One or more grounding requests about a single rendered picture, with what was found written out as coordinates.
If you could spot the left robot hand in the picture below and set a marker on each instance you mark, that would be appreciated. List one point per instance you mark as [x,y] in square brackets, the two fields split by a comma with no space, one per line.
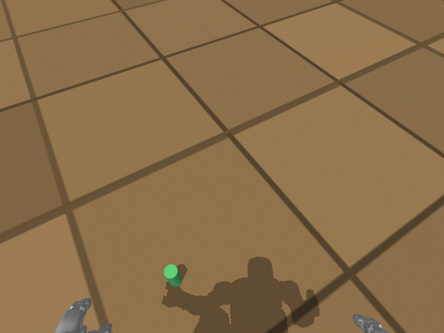
[72,320]

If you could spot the can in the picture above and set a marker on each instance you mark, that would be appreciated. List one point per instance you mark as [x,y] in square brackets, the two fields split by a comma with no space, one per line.
[172,275]

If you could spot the right robot hand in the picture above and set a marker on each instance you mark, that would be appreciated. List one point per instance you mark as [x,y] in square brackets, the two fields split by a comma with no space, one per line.
[368,325]

